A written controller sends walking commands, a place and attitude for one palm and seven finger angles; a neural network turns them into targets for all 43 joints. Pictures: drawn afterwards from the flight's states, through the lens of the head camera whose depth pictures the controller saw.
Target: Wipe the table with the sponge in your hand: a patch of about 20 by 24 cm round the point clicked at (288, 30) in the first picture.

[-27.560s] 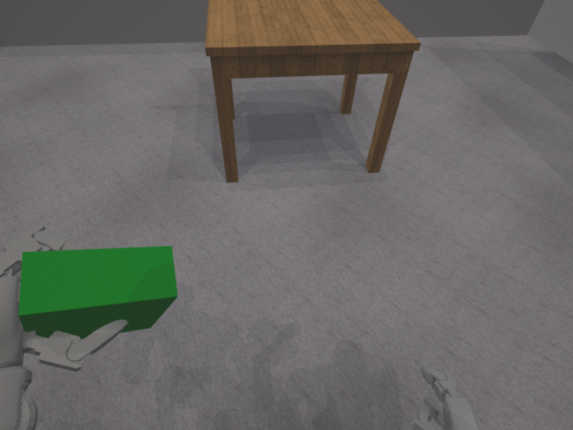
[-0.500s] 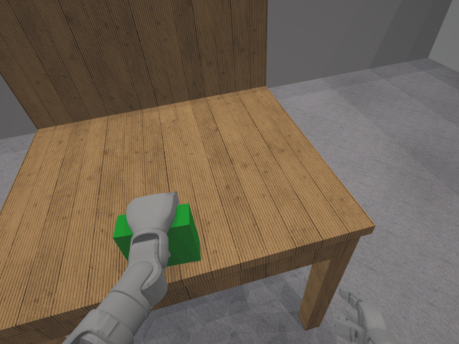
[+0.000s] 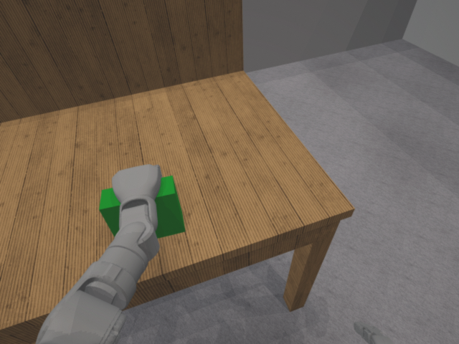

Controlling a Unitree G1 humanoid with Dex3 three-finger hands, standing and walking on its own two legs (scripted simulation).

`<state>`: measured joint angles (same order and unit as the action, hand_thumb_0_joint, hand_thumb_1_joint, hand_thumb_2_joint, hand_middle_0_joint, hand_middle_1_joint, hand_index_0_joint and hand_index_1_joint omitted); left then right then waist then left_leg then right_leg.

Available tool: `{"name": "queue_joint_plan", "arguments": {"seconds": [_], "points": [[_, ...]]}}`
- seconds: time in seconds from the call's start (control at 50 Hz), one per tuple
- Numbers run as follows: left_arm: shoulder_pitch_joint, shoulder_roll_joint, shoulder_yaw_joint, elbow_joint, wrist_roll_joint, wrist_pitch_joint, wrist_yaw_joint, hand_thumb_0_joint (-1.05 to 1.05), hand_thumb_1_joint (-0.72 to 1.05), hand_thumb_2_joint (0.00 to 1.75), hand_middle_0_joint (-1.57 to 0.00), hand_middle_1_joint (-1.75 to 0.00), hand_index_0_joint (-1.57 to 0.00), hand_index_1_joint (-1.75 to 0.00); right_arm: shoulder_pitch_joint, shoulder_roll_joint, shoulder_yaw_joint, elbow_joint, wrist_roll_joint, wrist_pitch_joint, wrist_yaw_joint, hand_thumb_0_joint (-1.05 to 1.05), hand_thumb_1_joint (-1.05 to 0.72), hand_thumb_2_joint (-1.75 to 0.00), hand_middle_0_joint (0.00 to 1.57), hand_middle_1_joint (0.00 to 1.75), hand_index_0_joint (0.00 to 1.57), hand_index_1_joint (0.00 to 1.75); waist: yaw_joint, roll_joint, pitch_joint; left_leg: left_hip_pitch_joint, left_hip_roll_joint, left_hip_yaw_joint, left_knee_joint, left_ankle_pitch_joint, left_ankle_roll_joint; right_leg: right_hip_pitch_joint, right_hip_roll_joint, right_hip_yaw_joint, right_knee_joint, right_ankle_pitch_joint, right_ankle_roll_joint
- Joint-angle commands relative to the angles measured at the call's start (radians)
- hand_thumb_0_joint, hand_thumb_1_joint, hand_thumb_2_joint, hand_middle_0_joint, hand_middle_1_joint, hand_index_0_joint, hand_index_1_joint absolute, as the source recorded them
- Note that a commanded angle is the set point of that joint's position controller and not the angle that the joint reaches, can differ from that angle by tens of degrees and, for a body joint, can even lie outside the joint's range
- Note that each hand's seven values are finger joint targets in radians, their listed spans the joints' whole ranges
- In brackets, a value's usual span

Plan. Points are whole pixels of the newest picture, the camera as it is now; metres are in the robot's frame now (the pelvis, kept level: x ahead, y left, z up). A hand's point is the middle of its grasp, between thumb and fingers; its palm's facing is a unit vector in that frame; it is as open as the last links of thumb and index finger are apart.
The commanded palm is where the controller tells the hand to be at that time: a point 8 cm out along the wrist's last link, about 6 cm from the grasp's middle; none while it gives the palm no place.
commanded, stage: wipe forward along the third lane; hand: left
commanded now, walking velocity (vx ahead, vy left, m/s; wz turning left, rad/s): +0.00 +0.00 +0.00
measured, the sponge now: (148, 218) +0.37 +0.21 -0.01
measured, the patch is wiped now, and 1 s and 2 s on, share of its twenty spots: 0.85 1.00 1.00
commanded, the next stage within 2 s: wipe back along the third lane in 1.04 s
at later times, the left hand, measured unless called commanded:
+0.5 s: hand (144, 181) +0.43 +0.22 +0.04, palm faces -0.09 +0.00 -1.00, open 9.7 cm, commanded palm +0.41 +0.22 +0.06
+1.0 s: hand (136, 165) +0.48 +0.25 +0.03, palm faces -0.10 -0.01 -1.00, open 9.7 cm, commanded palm +0.46 +0.25 +0.06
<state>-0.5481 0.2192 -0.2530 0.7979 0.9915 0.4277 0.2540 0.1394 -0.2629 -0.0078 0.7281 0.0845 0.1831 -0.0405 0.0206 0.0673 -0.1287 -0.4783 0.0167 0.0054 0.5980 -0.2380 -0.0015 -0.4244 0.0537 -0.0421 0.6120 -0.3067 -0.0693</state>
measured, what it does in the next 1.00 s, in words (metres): stands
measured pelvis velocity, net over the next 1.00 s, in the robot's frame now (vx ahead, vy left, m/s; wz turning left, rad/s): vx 0.01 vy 0.03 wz -0.03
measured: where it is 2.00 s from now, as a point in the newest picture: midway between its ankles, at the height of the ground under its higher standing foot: outside the picture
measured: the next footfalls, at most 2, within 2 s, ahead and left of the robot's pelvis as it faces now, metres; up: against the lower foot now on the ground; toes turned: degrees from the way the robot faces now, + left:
none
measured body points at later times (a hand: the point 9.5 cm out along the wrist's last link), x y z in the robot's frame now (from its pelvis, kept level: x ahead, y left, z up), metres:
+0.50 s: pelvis +0.00 +0.01 +0.00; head +0.04 -0.01 +0.44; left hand +0.43 +0.22 +0.09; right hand +0.11 -0.25 -0.14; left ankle +0.04 +0.13 -0.73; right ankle +0.00 -0.07 -0.73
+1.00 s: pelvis +0.01 +0.03 -0.01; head +0.07 +0.04 +0.44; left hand +0.48 +0.25 +0.09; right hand +0.07 -0.23 -0.14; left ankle +0.04 +0.13 -0.73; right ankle +0.00 -0.07 -0.73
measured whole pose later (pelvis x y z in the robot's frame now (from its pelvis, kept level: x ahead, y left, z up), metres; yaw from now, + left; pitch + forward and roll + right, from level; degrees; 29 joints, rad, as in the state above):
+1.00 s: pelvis +0.01 +0.03 -0.01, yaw -2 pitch +15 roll -2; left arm -0.90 0.36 -0.12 1.17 1.03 0.35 0.28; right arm 0.25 -0.25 -0.01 0.75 0.06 0.15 -0.01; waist -0.09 0.04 -0.16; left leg -0.67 0.02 0.02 0.69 -0.28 0.03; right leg -0.59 0.05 -0.02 0.62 -0.31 -0.03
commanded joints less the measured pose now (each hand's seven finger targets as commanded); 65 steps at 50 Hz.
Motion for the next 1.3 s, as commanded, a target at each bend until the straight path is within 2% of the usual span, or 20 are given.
{"name": "queue_joint_plan", "arguments": {"seconds": [0.0, 0.02, 0.06, 0.12, 0.14, 0.24, 0.3, 0.32, 0.42, 0.56, 0.72, 0.76, 0.84, 0.9, 0.94, 1.02, 1.08, 1.12, 1.22, 1.28], "points": [[-0.280, 0.149, 0.037, 0.002, 0.014, -0.006, 0.014, 0.00, 0.10, 1.30, -1.20, -1.60, -1.20, -1.60, -0.110, -0.110, -0.032, -0.139, 0.003, -0.042, -0.015, 0.00, -0.90, -0.90, 0.20, 0.30, 0.20, 0.30, -0.036, -0.194, -0.136, 0.043, -0.044, 0.002, -0.031, 0.001, 0.048, 0.052, -0.037, 0.107, -0.152, 0.169, 0.031], [-0.283, 0.188, 0.080, 0.008, 0.016, -0.010, 0.016, 0.00, 0.10, 1.30, -1.20, -1.60, -1.20, -1.60, -0.107, -0.113, -0.036, -0.135, 0.002, -0.044, -0.015, 0.00, -0.90, -0.90, 0.20, 0.30, 0.20, 0.30, -0.022, -0.177, -0.150, 0.045, -0.041, -0.005, -0.034, 0.005, 0.046, 0.051, -0.032, 0.112, -0.151, 0.166, 0.025], [-0.293, 0.154, 0.045, 0.025, 0.017, -0.017, 0.017, 0.00, 0.10, 1.30, -1.20, -1.60, -1.20, -1.60, -0.090, -0.110, -0.036, -0.137, 0.002, -0.045, -0.011, 0.00, -0.90, -0.90, 0.20, 0.30, 0.20, 0.30, -0.032, -0.173, -0.147, 0.044, -0.040, 0.002, -0.029, 0.005, 0.048, 0.043, -0.034, 0.097, -0.146, 0.167, 0.029], [-0.328, 0.199, 0.084, 0.056, 0.019, -0.026, 0.020, 0.00, 0.10, 1.30, -1.20, -1.60, -1.20, -1.60, -0.076, -0.114, -0.039, -0.129, 0.000, -0.048, -0.013, 0.00, -0.90, -0.90, 0.20, 0.30, 0.20, 0.30, -0.034, -0.176, -0.163, 0.035, -0.038, -0.003, -0.029, 0.009, 0.048, 0.042, -0.031, 0.100, -0.147, 0.162, 0.028], [-0.346, 0.181, 0.057, 0.067, 0.020, -0.030, 0.022, 0.00, 0.10, 1.30, -1.20, -1.60, -1.20, -1.60, -0.068, -0.115, -0.038, -0.126, 0.001, -0.048, -0.013, 0.00, -0.90, -0.90, 0.20, 0.30, 0.20, 0.30, -0.046, -0.168, -0.160, 0.034, -0.037, 0.002, -0.026, -0.001, 0.049, 0.031, -0.033, 0.096, -0.145, 0.146, 0.032], [-0.401, 0.206, 0.078, 0.115, 0.026, -0.043, 0.036, 0.00, 0.10, 1.30, -1.20, -1.60, -1.20, -1.60, -0.035, -0.118, -0.043, -0.112, -0.004, -0.054, -0.009, 0.00, -0.90, -0.90, 0.20, 0.30, 0.20, 0.30, -0.055, -0.155, -0.187, 0.036, -0.031, 0.003, -0.017, 0.016, 0.050, 0.020, -0.029, 0.086, -0.134, 0.165, 0.032], [-0.417, 0.186, 0.061, 0.132, 0.030, -0.041, 0.041, 0.00, 0.10, 1.30, -1.20, -1.60, -1.20, -1.60, -0.025, -0.116, -0.043, -0.109, -0.005, -0.054, -0.005, 0.00, -0.90, -0.90, 0.20, 0.30, 0.20, 0.30, -0.062, -0.145, -0.201, 0.030, -0.030, 0.005, -0.014, 0.024, 0.050, 0.015, -0.030, 0.083, -0.131, 0.186, 0.033], [-0.427, 0.202, 0.087, 0.134, 0.023, -0.043, 0.042, 0.00, 0.10, 1.30, -1.20, -1.60, -1.20, -1.60, -0.025, -0.114, -0.044, -0.110, -0.005, -0.056, -0.004, 0.00, -0.90, -0.90, 0.20, 0.30, 0.20, 0.30, -0.056, -0.141, -0.213, 0.032, -0.028, 0.003, -0.014, 0.033, 0.050, 0.021, -0.028, 0.079, -0.130, 0.193, 0.032], [-0.516, 0.244, 0.101, 0.178, 0.033, -0.044, 0.048, 0.00, 0.10, 1.30, -1.20, -1.60, -1.20, -1.60, 0.003, -0.121, -0.041, -0.095, -0.007, -0.060, -0.005, 0.00, -0.90, -0.90, 0.20, 0.30, 0.20, 0.30, -0.080, -0.148, -0.219, 0.017, -0.023, -0.003, -0.009, 0.029, 0.052, 0.000, -0.027, 0.070, -0.121, 0.179, 0.036], [-0.508, 0.275, 0.116, 0.244, 0.044, -0.038, 0.047, 0.00, 0.10, 1.30, -1.20, -1.60, -1.20, -1.60, 0.043, -0.129, -0.042, -0.089, -0.014, -0.056, 0.002, 0.00, -0.90, -0.90, 0.20, 0.30, 0.20, 0.30, -0.081, -0.135, -0.247, 0.008, -0.024, 0.000, 0.010, 0.072, 0.052, 0.007, -0.025, 0.062, -0.103, 0.248, 0.037], [-0.601, 0.272, 0.114, 0.266, 0.046, -0.043, 0.044, 0.00, 0.10, 1.30, -1.20, -1.60, -1.20, -1.60, 0.072, -0.131, -0.047, -0.077, -0.018, -0.060, 0.007, 0.00, -0.90, -0.90, 0.20, 0.30, 0.20, 0.30, -0.105, -0.118, -0.258, 0.019, -0.012, -0.008, 0.016, 0.092, 0.053, -0.035, -0.015, 0.046, -0.094, 0.248, 0.034], [-0.606, 0.319, 0.131, 0.290, 0.056, -0.044, 0.045, 0.00, 0.10, 1.30, -1.20, -1.60, -1.20, -1.60, 0.092, -0.140, -0.046, -0.070, -0.020, -0.059, 0.007, 0.00, -0.90, -0.90, 0.20, 0.30, 0.20, 0.30, -0.107, -0.115, -0.265, 0.009, -0.013, -0.007, 0.022, 0.089, 0.053, -0.037, -0.015, 0.047, -0.090, 0.242, 0.035], [-0.619, 0.311, 0.126, 0.307, 0.054, -0.048, 0.045, 0.00, 0.10, 1.30, -1.20, -1.60, -1.20, -1.60, 0.113, -0.140, -0.050, -0.066, -0.024, -0.062, 0.012, 0.00, -0.90, -0.90, 0.20, 0.30, 0.20, 0.30, -0.111, -0.093, -0.283, 0.018, -0.010, -0.009, 0.033, 0.120, 0.052, -0.048, -0.010, 0.038, -0.078, 0.269, 0.033], [-0.624, 0.328, 0.135, 0.321, 0.060, -0.046, 0.042, 0.00, 0.10, 1.30, -1.20, -1.60, -1.20, -1.60, 0.125, -0.144, -0.051, -0.066, -0.025, -0.060, 0.014, 0.00, -0.90, -0.90, 0.20, 0.30, 0.20, 0.30, -0.115, -0.110, -0.291, 0.008, -0.008, -0.010, 0.034, 0.121, 0.053, -0.048, -0.008, 0.038, -0.077, 0.273, 0.035], [-0.627, 0.350, 0.151, 0.327, 0.061, -0.054, 0.039, 0.00, 0.10, 1.30, -1.20, -1.60, -1.20, -1.60, 0.136, -0.146, -0.054, -0.062, -0.027, -0.061, 0.016, 0.00, -0.90, -0.90, 0.20, 0.30, 0.20, 0.30, -0.111, -0.084, -0.299, 0.018, -0.006, -0.014, 0.040, 0.138, 0.051, -0.058, -0.006, 0.033, -0.070, 0.274, 0.031], [-0.674, 0.298, 0.123, 0.331, 0.063, -0.059, 0.037, 0.00, 0.10, 1.30, -1.20, -1.60, -1.20, -1.60, 0.143, -0.142, -0.058, -0.058, -0.029, -0.065, 0.021, 0.00, -0.90, -0.90, 0.20, 0.30, 0.20, 0.30, -0.129, -0.063, -0.288, 0.037, 0.003, -0.026, 0.044, 0.149, 0.051, -0.118, 0.003, 0.021, -0.065, 0.242, 0.026], [-0.701, 0.364, 0.152, 0.369, 0.075, -0.057, 0.045, 0.00, 0.10, 1.30, -1.20, -1.60, -1.20, -1.60, 0.168, -0.153, -0.056, -0.047, -0.033, -0.068, 0.020, 0.00, -0.90, -0.90, 0.20, 0.30, 0.20, 0.30, -0.137, -0.093, -0.290, 0.010, 0.004, -0.028, 0.050, 0.121, 0.052, -0.123, 0.004, 0.023, -0.064, 0.218, 0.030], [-0.738, 0.333, 0.135, 0.357, 0.070, -0.059, 0.043, 0.00, 0.10, 1.30, -1.20, -1.60, -1.20, -1.60, 0.167, -0.149, -0.059, -0.047, -0.033, -0.073, 0.021, 0.00, -0.90, -0.90, 0.20, 0.30, 0.20, 0.30, -0.145, -0.066, -0.307, 0.025, 0.007, -0.032, 0.051, 0.140, 0.051, -0.138, 0.005, 0.019, -0.055, 0.223, 0.029], [-0.610, 0.250, 0.121, 0.339, 0.047, -0.072, 0.033, 0.00, 0.10, 1.30, -1.20, -1.60, -1.20, -1.60, 0.166, -0.134, -0.068, -0.063, -0.037, -0.072, 0.037, 0.00, -0.90, -0.90, 0.20, 0.30, 0.20, 0.30, -0.105, -0.048, -0.367, 0.087, 0.015, -0.036, 0.056, 0.206, 0.045, -0.119, 0.013, 0.006, -0.046, 0.248, 0.020], [-0.535, 0.187, 0.084, 0.322, 0.031, -0.066, 0.038, 0.00, 0.10, 1.30, -1.20, -1.60, -1.20, -1.60, 0.154, -0.129, -0.068, -0.071, -0.035, -0.062, 0.046, 0.00, -0.90, -0.90, 0.20, 0.30, 0.20, 0.30, -0.093, -0.070, -0.334, 0.094, 0.015, -0.034, 0.047, 0.201, 0.044, -0.116, 0.017, 0.000, -0.058, 0.238, 0.021]]}}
